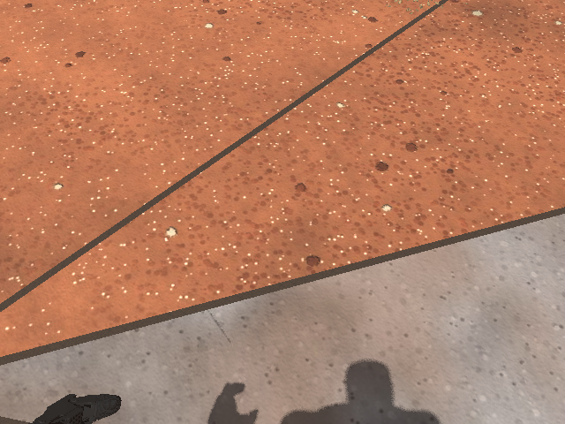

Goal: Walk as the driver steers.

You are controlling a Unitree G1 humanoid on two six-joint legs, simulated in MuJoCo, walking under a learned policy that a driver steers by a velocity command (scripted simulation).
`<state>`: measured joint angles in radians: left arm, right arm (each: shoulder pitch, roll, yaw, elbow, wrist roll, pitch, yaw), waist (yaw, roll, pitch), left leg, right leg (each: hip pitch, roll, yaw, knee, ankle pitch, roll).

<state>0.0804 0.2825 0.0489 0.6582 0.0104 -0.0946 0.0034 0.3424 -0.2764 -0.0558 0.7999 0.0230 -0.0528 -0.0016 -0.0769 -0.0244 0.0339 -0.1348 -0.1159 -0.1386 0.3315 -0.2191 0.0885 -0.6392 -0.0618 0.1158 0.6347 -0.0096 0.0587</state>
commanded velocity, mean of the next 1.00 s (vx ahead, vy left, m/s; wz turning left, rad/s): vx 0.50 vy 0.00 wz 0.26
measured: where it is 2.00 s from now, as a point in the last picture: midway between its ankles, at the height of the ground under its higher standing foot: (217, 197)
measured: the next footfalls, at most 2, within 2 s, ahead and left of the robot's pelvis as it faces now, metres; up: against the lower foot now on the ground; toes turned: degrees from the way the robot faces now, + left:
right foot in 0.14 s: +0.27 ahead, -0.14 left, +0.00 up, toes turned +10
left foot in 0.64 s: +0.47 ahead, +0.18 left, +0.00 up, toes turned +17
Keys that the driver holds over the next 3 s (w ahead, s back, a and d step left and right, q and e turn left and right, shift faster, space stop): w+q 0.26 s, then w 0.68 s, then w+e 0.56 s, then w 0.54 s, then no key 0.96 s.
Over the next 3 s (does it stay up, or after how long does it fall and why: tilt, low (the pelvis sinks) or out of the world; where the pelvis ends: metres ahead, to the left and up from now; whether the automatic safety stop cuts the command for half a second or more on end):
stays up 1.33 0.11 -0.01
